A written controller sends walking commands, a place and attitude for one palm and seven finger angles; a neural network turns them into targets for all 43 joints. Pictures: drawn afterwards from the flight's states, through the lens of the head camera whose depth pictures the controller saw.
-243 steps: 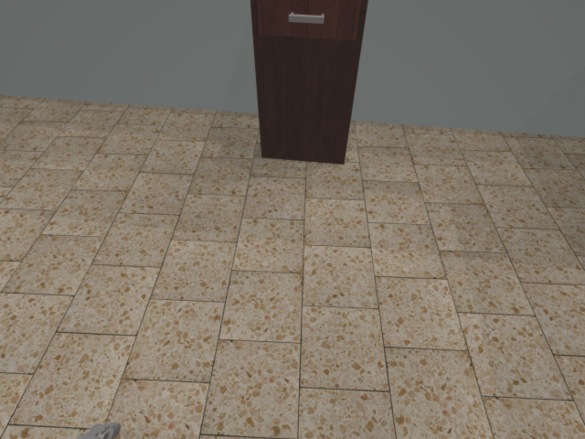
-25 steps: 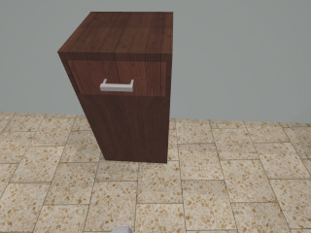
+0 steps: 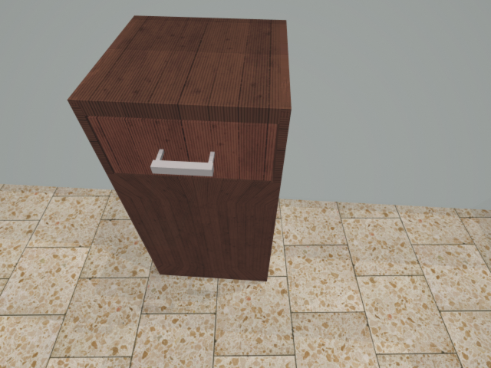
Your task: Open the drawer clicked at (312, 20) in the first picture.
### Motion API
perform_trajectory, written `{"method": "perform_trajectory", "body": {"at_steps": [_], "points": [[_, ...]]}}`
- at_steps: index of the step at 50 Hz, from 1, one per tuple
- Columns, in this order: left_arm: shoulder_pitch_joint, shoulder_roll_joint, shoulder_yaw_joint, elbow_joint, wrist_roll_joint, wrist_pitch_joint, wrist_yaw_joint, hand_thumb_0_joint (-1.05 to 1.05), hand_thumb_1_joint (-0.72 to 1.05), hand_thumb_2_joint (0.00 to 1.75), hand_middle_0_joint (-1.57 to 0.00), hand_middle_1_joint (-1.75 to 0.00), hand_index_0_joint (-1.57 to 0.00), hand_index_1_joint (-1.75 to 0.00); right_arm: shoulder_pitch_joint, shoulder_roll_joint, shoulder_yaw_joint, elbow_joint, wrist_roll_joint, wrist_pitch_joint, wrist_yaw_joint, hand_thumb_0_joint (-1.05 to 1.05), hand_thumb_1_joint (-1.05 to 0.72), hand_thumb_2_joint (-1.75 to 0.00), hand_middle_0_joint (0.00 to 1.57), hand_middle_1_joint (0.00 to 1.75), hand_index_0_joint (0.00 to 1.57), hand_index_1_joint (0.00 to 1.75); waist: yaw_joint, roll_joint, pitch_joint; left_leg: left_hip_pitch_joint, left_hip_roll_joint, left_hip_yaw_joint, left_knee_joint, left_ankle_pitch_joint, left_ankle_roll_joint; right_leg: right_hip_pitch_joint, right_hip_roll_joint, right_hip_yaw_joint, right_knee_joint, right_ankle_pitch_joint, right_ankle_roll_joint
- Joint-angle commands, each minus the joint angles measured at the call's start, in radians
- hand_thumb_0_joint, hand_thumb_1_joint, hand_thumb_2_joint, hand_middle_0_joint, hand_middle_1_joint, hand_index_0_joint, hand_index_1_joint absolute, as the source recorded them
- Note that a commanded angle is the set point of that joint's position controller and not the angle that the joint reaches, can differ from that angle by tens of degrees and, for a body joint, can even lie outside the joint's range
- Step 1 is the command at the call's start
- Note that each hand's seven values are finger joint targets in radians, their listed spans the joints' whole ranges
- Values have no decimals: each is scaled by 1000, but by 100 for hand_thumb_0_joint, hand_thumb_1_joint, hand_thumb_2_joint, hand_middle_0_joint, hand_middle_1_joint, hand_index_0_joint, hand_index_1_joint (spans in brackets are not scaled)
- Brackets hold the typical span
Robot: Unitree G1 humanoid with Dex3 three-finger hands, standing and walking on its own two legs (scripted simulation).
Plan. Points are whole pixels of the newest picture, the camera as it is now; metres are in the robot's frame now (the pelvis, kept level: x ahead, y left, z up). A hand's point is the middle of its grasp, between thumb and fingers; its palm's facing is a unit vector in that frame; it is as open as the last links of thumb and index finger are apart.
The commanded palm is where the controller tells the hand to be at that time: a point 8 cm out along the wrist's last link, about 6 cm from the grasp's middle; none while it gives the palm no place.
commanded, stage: come to a stop and stand still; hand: left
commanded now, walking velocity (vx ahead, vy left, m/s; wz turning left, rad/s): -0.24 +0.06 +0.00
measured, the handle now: (184, 161) +0.54 +0.18 -0.02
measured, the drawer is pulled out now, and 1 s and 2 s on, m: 0.00 0.00 0.00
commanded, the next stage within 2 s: look again from close up in 1.06 s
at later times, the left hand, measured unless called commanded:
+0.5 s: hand out of the picture +0.05 +0.22 -0.17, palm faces +0.05 -0.98 -0.20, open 7.3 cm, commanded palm none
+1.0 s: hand out of the picture -0.05 +0.17 -0.17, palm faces +0.03 -0.99 -0.17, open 7.3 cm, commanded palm none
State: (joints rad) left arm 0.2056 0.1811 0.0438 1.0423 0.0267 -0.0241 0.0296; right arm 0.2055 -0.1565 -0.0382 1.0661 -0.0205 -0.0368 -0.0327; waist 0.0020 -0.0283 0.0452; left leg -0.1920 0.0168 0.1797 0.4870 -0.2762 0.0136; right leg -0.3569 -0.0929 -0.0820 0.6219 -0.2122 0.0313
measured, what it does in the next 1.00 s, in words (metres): steps on the spot: left foot, then right foot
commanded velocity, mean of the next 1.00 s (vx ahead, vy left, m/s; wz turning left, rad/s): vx -0.04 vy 0.02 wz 0.00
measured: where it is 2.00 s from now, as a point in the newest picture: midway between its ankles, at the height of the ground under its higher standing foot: outside the picture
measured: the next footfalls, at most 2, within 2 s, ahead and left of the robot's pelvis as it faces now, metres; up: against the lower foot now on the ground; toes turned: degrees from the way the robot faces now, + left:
left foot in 0.34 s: +0.03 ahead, +0.13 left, +0.00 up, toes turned +5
right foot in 0.66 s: -0.01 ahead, -0.09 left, +0.00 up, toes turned -1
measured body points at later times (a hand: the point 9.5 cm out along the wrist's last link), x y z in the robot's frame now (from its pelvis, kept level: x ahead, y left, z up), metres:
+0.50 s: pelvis +0.00 +0.04 +0.01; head +0.03 +0.06 +0.45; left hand +0.05 +0.28 -0.16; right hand +0.03 -0.19 -0.14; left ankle -0.01 +0.12 -0.73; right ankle -0.02 -0.10 -0.69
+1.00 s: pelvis -0.03 +0.01 +0.01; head -0.03 +0.01 +0.46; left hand -0.05 +0.22 -0.15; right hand -0.05 -0.20 -0.15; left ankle -0.01 +0.12 -0.73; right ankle -0.05 -0.09 -0.73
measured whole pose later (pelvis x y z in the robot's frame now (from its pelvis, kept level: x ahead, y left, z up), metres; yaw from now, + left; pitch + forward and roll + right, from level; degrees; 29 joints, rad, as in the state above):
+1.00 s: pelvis -0.03 +0.01 +0.01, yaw +0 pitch -2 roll +0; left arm 0.30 0.12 -0.01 1.14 0.01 0.00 0.04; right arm 0.29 -0.14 -0.01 1.17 -0.01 0.01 -0.03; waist -0.01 0.00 0.02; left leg -0.18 0.02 0.10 0.38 -0.18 0.01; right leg -0.13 -0.01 -0.05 0.41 -0.25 -0.02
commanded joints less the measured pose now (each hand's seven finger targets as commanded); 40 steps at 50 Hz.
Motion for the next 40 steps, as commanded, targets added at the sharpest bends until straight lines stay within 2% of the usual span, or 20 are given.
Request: {"method": "perform_trajectory", "body": {"at_steps": [1,2,3,7,11,13,15,16,17,18,19,20,22,28,29,31,33,35,36,40], "points": [[128,134,-1,6,-2,8,0,0,90,90,-20,-30,-20,-30,59,-60,-5,-22,19,19,11,0,-90,-90,20,30,20,30,4,-46,-26,-106,79,-84,-9,9,-15,191,-164,169,-197,462,-75],[96,154,5,-7,-4,7,3,0,90,90,-20,-30,-20,-30,86,-50,-5,-11,17,38,11,0,-90,-90,20,30,20,30,-11,-154,-41,-87,52,-75,37,-22,-30,174,-195,199,-205,542,-124],[82,162,11,-15,-8,9,7,0,90,90,-20,-30,-20,-30,95,-58,-9,-4,14,50,7,0,-90,-90,20,30,20,30,-4,-218,-51,-62,45,-67,111,-107,-36,164,-226,211,-235,620,-160],[42,174,29,-42,-3,26,23,0,90,90,-20,-30,-20,-30,86,-69,-20,-20,19,69,-1,0,-90,-90,20,30,20,30,19,-116,-100,-170,25,-135,357,-270,-43,287,-272,200,-197,874,-246],[-10,184,47,-74,4,40,25,0,90,90,-20,-30,-20,-30,74,-63,-24,-44,17,76,1,0,-90,-90,20,30,20,30,21,-110,-128,-179,16,-157,316,-243,-53,305,-256,165,-188,781,-242],[-34,180,48,-84,2,47,22,0,90,90,-20,-30,-20,-30,109,-57,-24,-41,17,74,3,0,-90,-90,20,30,20,30,3,-128,-130,-113,14,-134,174,-145,-52,259,-224,142,-175,653,-205],[-58,163,44,-86,-9,52,19,0,90,90,-20,-30,-20,-30,175,-60,-21,-23,12,65,5,0,-90,-90,20,30,20,30,-32,-119,-130,30,27,-110,-40,71,-46,158,-169,108,-133,420,-135],[-47,124,37,-96,-15,57,13,0,90,90,-20,-30,-20,-30,180,-95,-25,-28,5,54,7,0,-90,-90,20,30,20,30,-26,5,-127,82,101,-185,-117,190,-19,85,-93,62,-61,233,-82],[-24,68,27,-110,-16,63,7,0,90,90,-20,-30,-20,-30,141,-162,-34,-60,-2,47,8,0,-90,-90,20,30,20,30,-6,232,-102,36,275,-367,-191,346,50,9,7,-9,24,-96,-23],[-64,68,21,-115,-13,70,9,0,90,90,-20,-30,-20,-30,92,-175,-33,-77,-5,48,3,0,-90,-90,20,30,20,30,-19,296,-45,-58,332,-438,-252,392,128,-10,50,25,175,-310,-11],[-78,76,25,-107,-11,78,9,0,90,90,-20,-30,-20,-30,66,-163,-28,-79,-5,43,-9,0,-90,-90,20,30,20,30,-16,259,-11,-105,317,-415,-259,378,152,-8,46,96,281,-318,-17],[-63,75,28,-86,-9,78,5,0,90,90,-20,-30,-20,-30,41,-147,-20,-76,-7,42,-16,0,-90,-90,20,30,20,30,5,222,6,-98,279,-368,-240,394,148,-24,47,119,337,-274,-23],[-2,62,21,-49,-9,68,-1,0,90,90,-20,-30,-20,-30,18,-131,-11,-74,-2,33,-18,0,-90,-90,20,30,20,30,23,163,-32,23,238,-283,-191,503,142,-62,45,107,338,-227,-15],[-14,44,-8,-21,-16,54,2,0,90,90,-20,-30,-20,-30,106,-142,-18,-9,6,30,-15,0,-90,-90,20,30,20,30,-28,150,-73,183,233,-278,-160,624,146,35,36,50,14,-217,2],[17,44,-10,-8,-18,52,5,0,90,90,-20,-30,-20,-30,102,-145,-18,-2,8,29,-13,0,-90,-90,20,30,20,30,-15,150,-90,186,226,-273,-149,615,138,69,35,46,-60,-173,0],[88,52,-15,30,-16,41,10,0,90,90,-20,-30,-20,-30,86,-130,-13,3,17,27,-9,0,-90,-90,20,30,20,30,10,91,-82,106,181,-252,-112,452,85,197,19,56,-268,18,-6],[84,91,-22,43,-15,25,15,0,90,90,-20,-30,-20,-30,82,-85,-2,5,25,23,0,0,-90,-90,20,30,20,30,-16,8,-48,37,106,-201,-116,245,15,221,-76,152,-284,200,-48],[69,87,-25,51,-17,19,12,0,90,90,-20,-30,-20,-30,78,-81,4,21,16,34,3,0,-90,-90,20,30,20,30,-22,-97,-13,65,85,-184,-127,166,0,144,-63,156,-284,140,-60],[73,76,-30,52,-18,18,12,0,90,90,-20,-30,-20,-30,85,-87,5,28,15,35,3,0,-90,-90,20,30,20,30,-24,-106,-3,79,87,-182,-137,148,2,121,-60,156,-302,94,-60],[100,63,-35,58,-20,19,13,0,90,90,-20,-30,-20,-30,91,-83,17,53,14,32,6,0,-90,-90,20,30,20,30,-14,-33,38,67,92,-185,-165,115,6,100,-36,149,-326,-14,-52]]}}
